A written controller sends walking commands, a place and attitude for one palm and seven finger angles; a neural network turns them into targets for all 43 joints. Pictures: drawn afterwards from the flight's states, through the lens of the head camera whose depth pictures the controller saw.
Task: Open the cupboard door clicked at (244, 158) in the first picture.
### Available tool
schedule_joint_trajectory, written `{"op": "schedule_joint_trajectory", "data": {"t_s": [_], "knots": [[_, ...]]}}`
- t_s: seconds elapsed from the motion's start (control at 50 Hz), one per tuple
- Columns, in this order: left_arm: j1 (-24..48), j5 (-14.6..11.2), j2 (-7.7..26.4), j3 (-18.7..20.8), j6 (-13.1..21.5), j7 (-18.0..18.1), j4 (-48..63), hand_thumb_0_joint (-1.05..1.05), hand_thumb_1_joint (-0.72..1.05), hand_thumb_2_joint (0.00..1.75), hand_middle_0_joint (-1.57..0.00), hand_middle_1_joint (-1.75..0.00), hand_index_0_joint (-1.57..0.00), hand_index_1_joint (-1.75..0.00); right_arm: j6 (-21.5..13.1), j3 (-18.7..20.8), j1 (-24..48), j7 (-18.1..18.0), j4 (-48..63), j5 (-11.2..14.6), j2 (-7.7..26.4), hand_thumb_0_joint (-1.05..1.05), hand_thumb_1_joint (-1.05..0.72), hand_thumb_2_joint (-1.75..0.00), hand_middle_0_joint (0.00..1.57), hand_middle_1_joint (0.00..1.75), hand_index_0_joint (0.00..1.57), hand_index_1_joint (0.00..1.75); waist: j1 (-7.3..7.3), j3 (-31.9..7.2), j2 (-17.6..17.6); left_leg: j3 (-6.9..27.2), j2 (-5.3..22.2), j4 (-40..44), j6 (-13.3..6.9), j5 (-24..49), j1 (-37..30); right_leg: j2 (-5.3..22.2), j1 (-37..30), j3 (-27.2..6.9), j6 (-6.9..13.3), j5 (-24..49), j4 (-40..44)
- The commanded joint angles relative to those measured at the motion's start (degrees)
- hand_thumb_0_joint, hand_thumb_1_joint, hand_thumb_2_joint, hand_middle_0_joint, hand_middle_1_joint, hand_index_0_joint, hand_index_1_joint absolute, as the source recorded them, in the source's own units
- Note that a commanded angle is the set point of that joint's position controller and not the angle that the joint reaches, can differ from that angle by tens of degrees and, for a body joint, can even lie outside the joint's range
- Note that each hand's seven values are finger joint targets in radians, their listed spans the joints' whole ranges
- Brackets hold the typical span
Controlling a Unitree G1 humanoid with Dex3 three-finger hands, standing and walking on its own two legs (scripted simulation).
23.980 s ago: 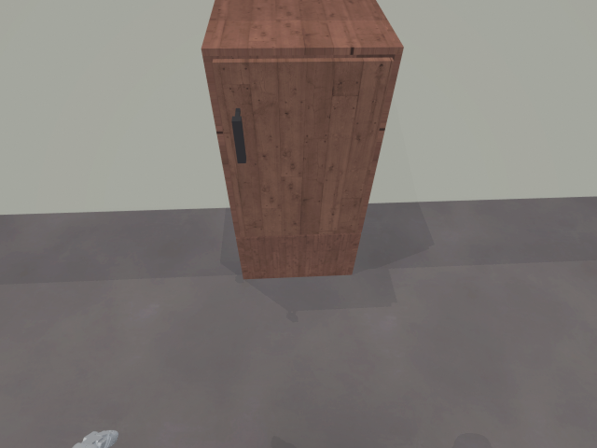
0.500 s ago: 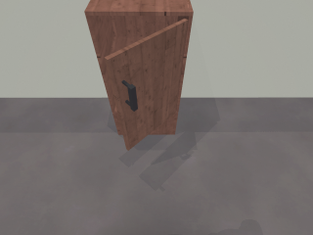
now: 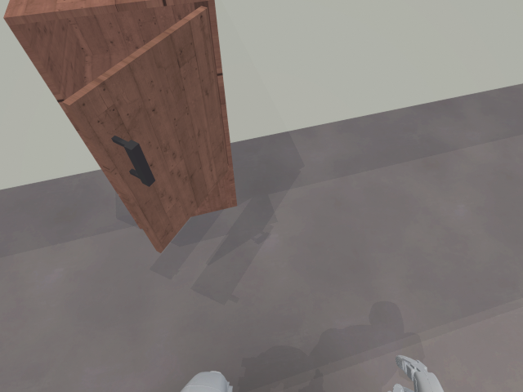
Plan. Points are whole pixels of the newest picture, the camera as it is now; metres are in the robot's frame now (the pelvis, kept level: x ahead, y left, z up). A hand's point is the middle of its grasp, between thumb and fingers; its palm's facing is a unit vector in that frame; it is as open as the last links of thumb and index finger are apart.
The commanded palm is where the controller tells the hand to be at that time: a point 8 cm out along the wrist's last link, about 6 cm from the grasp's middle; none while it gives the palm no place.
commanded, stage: walk to a spot facing it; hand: left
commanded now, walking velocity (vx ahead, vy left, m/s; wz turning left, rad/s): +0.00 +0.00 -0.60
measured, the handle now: (133, 161) +0.53 +0.33 -0.05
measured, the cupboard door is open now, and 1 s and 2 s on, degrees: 44 44 44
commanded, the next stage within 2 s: none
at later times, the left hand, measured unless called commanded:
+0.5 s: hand (165, 373) +0.15 +0.19 -0.18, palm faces -0.32 -0.91 -0.26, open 7.4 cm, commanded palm none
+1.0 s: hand (217, 340) +0.21 +0.11 -0.17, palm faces -0.57 -0.79 -0.22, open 7.4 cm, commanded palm none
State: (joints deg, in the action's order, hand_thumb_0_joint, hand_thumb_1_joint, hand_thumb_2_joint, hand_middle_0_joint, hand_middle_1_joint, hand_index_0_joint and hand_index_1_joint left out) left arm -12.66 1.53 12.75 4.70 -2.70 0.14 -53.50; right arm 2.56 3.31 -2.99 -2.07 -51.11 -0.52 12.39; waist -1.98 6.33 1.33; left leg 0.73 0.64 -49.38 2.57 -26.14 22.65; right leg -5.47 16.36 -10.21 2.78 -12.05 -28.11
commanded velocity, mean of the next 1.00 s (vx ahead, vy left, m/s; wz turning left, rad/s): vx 0.09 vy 0.00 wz -0.60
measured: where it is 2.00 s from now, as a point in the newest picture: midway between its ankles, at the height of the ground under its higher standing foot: (356, 365)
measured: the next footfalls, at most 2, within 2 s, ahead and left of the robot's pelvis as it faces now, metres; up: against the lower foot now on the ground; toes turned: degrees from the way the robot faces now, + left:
left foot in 0.10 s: +0.09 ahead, +0.11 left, +0.00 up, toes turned -18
right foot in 0.36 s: +0.01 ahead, -0.14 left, +0.00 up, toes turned -13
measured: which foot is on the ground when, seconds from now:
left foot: up 0.00-0.08, down 0.10-0.82, up 0.84-1.00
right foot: down 0.00-0.08, up 0.10-0.34, down 0.36-0.56, up 0.58-0.82, down 0.84-1.00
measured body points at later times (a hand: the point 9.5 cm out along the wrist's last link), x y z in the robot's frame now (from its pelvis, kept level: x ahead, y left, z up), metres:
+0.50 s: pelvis +0.00 +0.01 -0.02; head +0.07 +0.00 +0.43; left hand +0.17 +0.24 -0.16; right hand -0.03 -0.28 -0.15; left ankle +0.02 +0.14 -0.71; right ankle -0.03 -0.13 -0.74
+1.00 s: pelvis +0.03 -0.02 -0.01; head +0.07 -0.04 +0.44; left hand +0.24 +0.15 -0.15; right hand -0.07 -0.27 -0.14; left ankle +0.11 +0.09 -0.70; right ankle -0.05 -0.11 -0.74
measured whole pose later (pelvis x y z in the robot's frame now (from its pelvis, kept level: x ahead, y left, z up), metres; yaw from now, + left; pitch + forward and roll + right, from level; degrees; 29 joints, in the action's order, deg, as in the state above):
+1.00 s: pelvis +0.03 -0.02 -0.01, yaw -37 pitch +1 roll +0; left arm -12.3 1.4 13.4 3.6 -0.7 -1.3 -52.1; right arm 1.9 3.4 -11.9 0.5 -52.3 -1.5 13.9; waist 0.2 4.4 0.5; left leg -3.3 4.8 -53.2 3.7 -25.0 26.1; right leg -0.8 14.0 -2.7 0.9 -16.5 -29.3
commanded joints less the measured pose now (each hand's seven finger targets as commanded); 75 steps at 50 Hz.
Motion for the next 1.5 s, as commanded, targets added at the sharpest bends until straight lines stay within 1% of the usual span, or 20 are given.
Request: {"op": "schedule_joint_trajectory", "data": {"t_s": [0.0,0.04,0.06,0.08,0.28,0.34,0.5,0.54,0.56,0.64,0.76,0.8,0.86,1.04,1.08,1.1,1.22,1.38,1.44,1.48], "knots": [[0.10,0.08,11.71,2.85,0.79,0.75,4.45,0.00,0.90,0.90,-0.20,-0.30,-0.20,-0.30,-1.59,1.07,-4.25,-0.50,3.93,0.71,5.05,0.00,-0.90,-0.90,0.20,0.30,0.20,0.30,1.74,-9.22,7.38,1.03,-0.64,13.86,-0.47,4.19,-4.69,12.88,-6.07,-17.00,6.17,21.91,3.89],[2.73,-0.74,9.37,2.25,0.56,0.41,6.16,0.00,0.90,0.90,-0.20,-0.30,-0.20,-0.30,-2.62,1.53,-9.64,-1.14,2.54,0.33,8.63,0.00,-0.90,-0.90,0.20,0.30,0.20,0.30,4.66,-10.59,-0.59,7.37,5.81,29.50,-3.12,9.72,-20.73,6.76,8.18,-11.94,0.74,9.54,-2.31],[2.22,-1.30,6.12,1.47,0.54,-0.60,7.84,0.00,0.90,0.90,-0.20,-0.30,-0.20,-0.30,-3.01,2.57,-10.21,-1.35,3.18,-0.83,14.84,0.00,-0.90,-0.90,0.20,0.30,0.20,0.30,4.39,-10.04,-18.40,23.03,21.73,35.35,-9.17,13.00,-24.93,-0.74,18.65,-0.52,-3.08,-13.69,-15.03],[4.60,-0.68,8.12,1.83,0.89,-1.22,9.28,0.00,0.90,0.90,-0.20,-0.30,-0.20,-0.30,-2.69,2.62,-10.09,-1.80,4.10,-1.18,16.09,0.00,-0.90,-0.90,0.20,0.30,0.20,0.30,4.50,-7.40,-16.29,26.06,28.97,35.93,-15.02,17.02,-16.65,2.46,18.57,5.23,-5.06,-22.13,-27.72],[1.98,-0.63,6.52,0.81,0.67,-2.86,6.83,0.00,0.90,0.90,-0.20,-0.30,-0.20,-0.30,-2.08,2.36,-9.13,-0.32,4.04,-1.27,14.02,0.00,-0.90,-0.90,0.20,0.30,0.20,0.30,1.41,-9.37,-12.11,-1.90,15.10,18.41,-5.92,34.32,-10.00,3.25,-3.83,16.14,-3.81,-5.31,-6.09],[-6.15,-0.18,19.06,3.12,1.39,-0.92,5.00,0.00,0.90,0.90,-0.20,-0.30,-0.20,-0.30,-1.66,0.91,-4.54,0.25,8.36,0.05,7.63,0.00,-0.90,-0.90,0.20,0.30,0.20,0.30,-4.05,-9.92,16.24,-6.32,2.91,-9.73,1.18,-12.89,10.94,28.11,-14.98,-17.12,9.86,23.73,9.33],[6.64,-0.50,13.22,1.73,0.34,0.02,7.15,0.00,0.90,0.90,-0.20,-0.30,-0.20,-0.30,-2.60,0.42,-16.16,0.02,2.01,0.30,6.80,0.00,-0.90,-0.90,0.20,0.30,0.20,0.30,5.88,-11.34,3.48,-2.74,2.22,20.94,0.47,10.94,-13.31,13.49,3.12,-6.83,2.96,14.37,-3.17],[6.73,-1.25,7.50,0.29,-0.35,-1.12,10.02,0.00,0.90,0.90,-0.20,-0.30,-0.20,-0.30,-3.46,2.11,-18.15,-0.71,2.55,-1.46,17.15,0.00,-0.90,-0.90,0.20,0.30,0.20,0.30,5.81,-8.75,-21.06,24.16,27.01,36.56,-10.53,13.66,-17.15,1.79,18.40,8.15,-4.73,-22.65,-25.89],[7.94,-0.49,9.53,0.80,-0.29,-1.53,9.92,0.00,0.90,0.90,-0.20,-0.30,-0.20,-0.30,-3.58,1.95,-17.46,-0.70,2.86,-1.62,17.24,0.00,-0.90,-0.90,0.20,0.30,0.20,0.30,5.91,-7.25,-13.70,25.20,29.07,36.17,-14.16,12.63,-11.93,4.86,17.36,5.18,-4.67,-22.32,-34.88],[7.72,-0.52,5.87,0.15,-0.29,-2.84,8.19,0.00,0.90,0.90,-0.20,-0.30,-0.20,-0.30,-3.40,0.92,-11.16,-0.57,3.67,-1.83,12.86,0.00,-0.90,-0.90,0.20,0.30,0.20,0.30,2.45,-5.65,-13.67,1.67,18.18,28.29,-9.25,34.13,-11.43,7.16,11.99,11.86,-5.46,-17.14,-28.39],[3.32,-0.51,6.39,0.25,0.81,-2.69,6.57,0.00,0.90,0.90,-0.20,-0.30,-0.20,-0.30,-2.52,1.89,-14.54,0.25,2.16,-1.15,13.61,0.00,-0.90,-0.90,0.20,0.30,0.20,0.30,2.12,-10.59,-10.77,-6.30,16.79,18.92,-4.37,21.76,-10.22,3.79,-7.08,17.44,-2.62,-6.26,-0.35],[-4.87,0.33,16.62,2.63,1.67,-1.42,4.21,0.00,0.90,0.90,-0.20,-0.30,-0.20,-0.30,-2.51,0.51,-8.77,1.36,6.22,-0.27,6.30,0.00,-0.90,-0.90,0.20,0.30,0.20,0.30,-3.33,-7.98,17.86,-14.17,4.50,-3.07,1.79,-12.44,16.20,25.24,-22.23,-15.47,7.25,-8.72,14.11],[-1.68,-0.27,14.43,2.41,2.42,-0.36,5.23,0.00,0.90,0.90,-0.20,-0.30,-0.20,-0.30,-2.44,1.36,-3.17,1.98,7.04,-0.57,8.94,0.00,-0.90,-0.90,0.20,0.30,0.20,0.30,-1.87,-3.00,12.45,-0.80,6.21,-15.39,0.94,-2.88,19.77,22.80,-10.27,-17.74,10.49,-23.97,16.84],[3.83,-0.28,10.80,1.82,3.54,-1.59,5.23,0.00,0.90,0.90,-0.20,-0.30,-0.20,-0.30,-5.06,1.38,-16.28,1.81,1.99,-0.58,6.80,0.00,-0.90,-0.90,0.20,0.30,0.20,0.30,6.40,-5.83,3.05,-6.54,1.59,21.91,0.62,8.89,-20.50,10.93,11.51,-4.88,4.19,-16.55,4.53],[7.08,-0.84,4.15,0.31,3.57,-2.46,9.27,0.00,0.90,0.90,-0.20,-0.30,-0.20,-0.30,-6.21,3.30,-30.13,0.25,-0.81,-2.34,17.33,0.00,-0.90,-0.90,0.20,0.30,0.20,0.30,12.03,-9.15,-21.49,29.82,29.32,39.24,-9.89,-15.00,-31.40,0.89,30.13,10.00,-2.28,-24.92,-29.03],[10.09,-0.22,6.33,0.69,4.21,-2.95,10.32,0.00,0.90,0.90,-0.20,-0.30,-0.20,-0.30,-6.22,2.87,-28.77,0.23,-0.39,-1.87,16.63,0.00,-0.90,-0.90,0.20,0.30,0.20,0.30,10.77,-5.97,-12.65,32.83,32.72,40.14,-13.97,-14.35,-26.61,7.57,31.78,5.74,-1.60,-20.60,-35.66],[8.52,0.24,1.70,-0.36,2.98,-4.92,5.92,0.00,0.90,0.90,-0.20,-0.30,-0.20,-0.30,-7.52,0.22,-21.27,0.38,-1.25,-1.43,8.33,0.00,-0.90,-0.90,0.20,0.30,0.20,0.30,4.35,-4.88,-12.38,-4.16,17.88,35.26,-6.86,24.49,-21.62,10.79,24.38,12.77,-3.60,-3.28,-31.67],[16.48,0.20,1.84,-1.03,2.51,-4.41,7.03,0.00,0.90,0.90,-0.20,-0.30,-0.20,-0.30,-6.56,-0.29,-25.60,0.71,-4.86,-1.96,7.79,0.00,-0.90,-0.90,0.20,0.30,0.20,0.30,5.39,-1.43,-10.97,-10.75,19.69,33.77,-6.71,31.11,-19.45,8.06,12.25,17.95,-1.11,-2.33,-12.26],[1.28,0.24,5.25,0.18,3.59,-3.59,2.24,0.00,0.90,0.90,-0.20,-0.30,-0.20,-0.30,-6.20,-0.20,-22.61,0.85,-4.93,-1.18,8.92,0.00,-0.90,-0.90,0.20,0.30,0.20,0.30,-2.69,-9.06,-6.38,-15.24,16.44,12.55,-3.99,46.38,-13.12,3.32,-13.85,20.06,2.38,-1.32,-4.11],[-16.10,-0.52,16.89,3.30,4.42,-1.91,-2.18,0.00,0.90,0.90,-0.20,-0.30,-0.20,-0.30,-6.68,-0.87,-18.74,1.23,-0.36,0.85,3.78,0.00,-0.90,-0.90,0.20,0.30,0.20,0.30,-8.74,-20.96,15.43,-14.08,3.45,-23.38,0.97,-10.10,17.54,30.67,-40.66,-21.12,13.27,1.72,7.79]]}}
